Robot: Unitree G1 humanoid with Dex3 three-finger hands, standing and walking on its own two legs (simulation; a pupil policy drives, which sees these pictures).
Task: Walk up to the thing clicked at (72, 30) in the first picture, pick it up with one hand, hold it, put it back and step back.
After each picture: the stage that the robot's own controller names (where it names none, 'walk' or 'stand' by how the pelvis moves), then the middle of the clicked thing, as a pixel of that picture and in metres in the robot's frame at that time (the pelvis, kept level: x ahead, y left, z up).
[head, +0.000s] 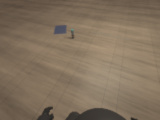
stand; (72, 34) +1.86 +0.50 -0.65
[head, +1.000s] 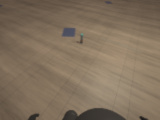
walk; (81, 38) +1.74 +0.20 -0.63
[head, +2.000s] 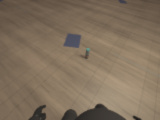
walk; (87, 53) +1.14 +0.00 -0.65
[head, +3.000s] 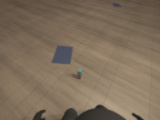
walk; (79, 74) +0.70 +0.11 -0.65
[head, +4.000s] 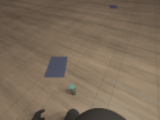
stand; (73, 90) +0.46 +0.21 -0.64
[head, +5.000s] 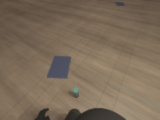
stand; (76, 93) +0.39 +0.17 -0.64
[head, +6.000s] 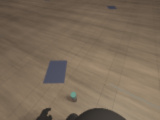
stand; (74, 97) +0.36 +0.19 -0.65
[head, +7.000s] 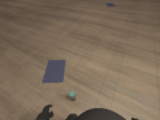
stand; (73, 96) +0.36 +0.20 -0.66
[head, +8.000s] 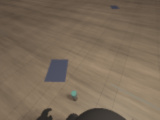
stand; (74, 96) +0.38 +0.19 -0.66
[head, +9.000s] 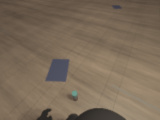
stand; (75, 96) +0.37 +0.18 -0.66
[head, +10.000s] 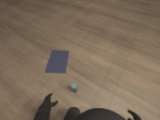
go down; (74, 88) +0.39 +0.17 -0.64
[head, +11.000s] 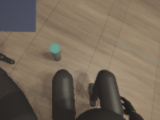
go down; (56, 53) +0.46 +0.23 -0.23
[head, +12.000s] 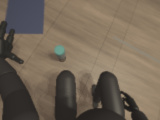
close in; (61, 55) +0.46 +0.22 -0.25
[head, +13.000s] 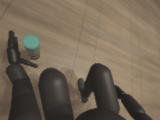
close in; (33, 50) +0.44 +0.27 -0.16
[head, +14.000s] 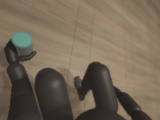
close; (25, 48) +0.44 +0.28 -0.16
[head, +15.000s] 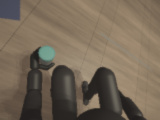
lift; (46, 59) +0.35 +0.26 -0.14
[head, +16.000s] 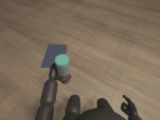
lift; (64, 71) +0.32 +0.18 +0.04
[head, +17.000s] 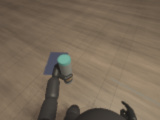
hold; (66, 71) +0.33 +0.17 +0.04
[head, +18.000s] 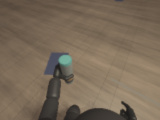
hold; (67, 71) +0.33 +0.16 +0.03
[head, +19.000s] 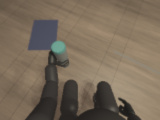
crouch; (62, 57) +0.42 +0.19 -0.04
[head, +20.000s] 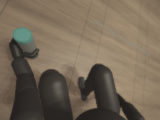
lower; (29, 47) +0.45 +0.28 -0.17
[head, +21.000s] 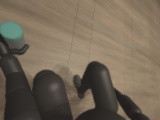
lower; (16, 42) +0.46 +0.30 -0.17
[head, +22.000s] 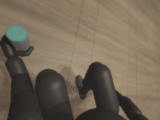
lower; (22, 44) +0.45 +0.30 -0.17
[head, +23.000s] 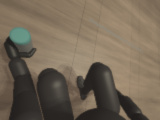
lower; (25, 46) +0.44 +0.29 -0.16
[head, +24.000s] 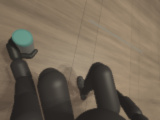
rest; (27, 47) +0.43 +0.29 -0.16
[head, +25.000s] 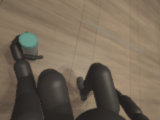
open; (31, 49) +0.43 +0.27 -0.16
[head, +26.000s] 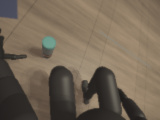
stand; (48, 49) +0.43 +0.25 -0.19
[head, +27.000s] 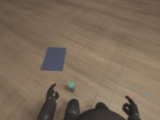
stand; (72, 87) +0.39 +0.18 -0.55
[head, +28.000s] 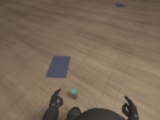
stand; (74, 94) +0.39 +0.18 -0.60
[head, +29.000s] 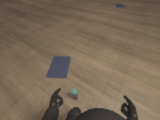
stand; (75, 94) +0.39 +0.17 -0.60
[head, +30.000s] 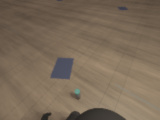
stand; (77, 94) +0.41 +0.17 -0.65
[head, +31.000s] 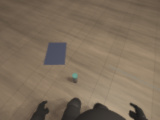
walk; (75, 78) +0.47 +0.16 -0.63
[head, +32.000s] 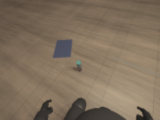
walk; (79, 66) +0.72 +0.22 -0.63
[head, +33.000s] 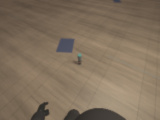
stand; (79, 59) +1.00 +0.18 -0.64
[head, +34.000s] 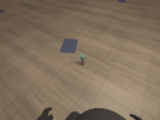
stand; (82, 60) +1.00 +0.16 -0.66
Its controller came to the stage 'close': yes
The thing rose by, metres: 0.68
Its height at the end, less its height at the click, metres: +0.00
